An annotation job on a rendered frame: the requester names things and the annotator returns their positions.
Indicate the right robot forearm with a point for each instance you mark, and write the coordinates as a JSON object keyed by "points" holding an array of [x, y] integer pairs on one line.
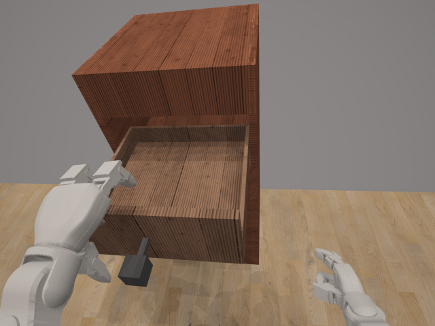
{"points": [[360, 310]]}

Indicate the drawer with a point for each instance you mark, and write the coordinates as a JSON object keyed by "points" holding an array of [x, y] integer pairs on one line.
{"points": [[190, 197]]}

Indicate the handle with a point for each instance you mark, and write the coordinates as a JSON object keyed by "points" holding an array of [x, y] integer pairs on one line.
{"points": [[136, 269]]}

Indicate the right robot hand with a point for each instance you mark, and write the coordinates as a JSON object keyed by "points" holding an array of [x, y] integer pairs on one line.
{"points": [[332, 289]]}

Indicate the left robot forearm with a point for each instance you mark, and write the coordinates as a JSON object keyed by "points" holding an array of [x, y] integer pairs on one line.
{"points": [[37, 292]]}

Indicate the left robot hand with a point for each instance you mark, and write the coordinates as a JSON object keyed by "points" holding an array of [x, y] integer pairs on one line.
{"points": [[71, 212]]}

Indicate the cabinet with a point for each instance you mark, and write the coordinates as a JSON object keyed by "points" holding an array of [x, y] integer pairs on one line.
{"points": [[183, 68]]}

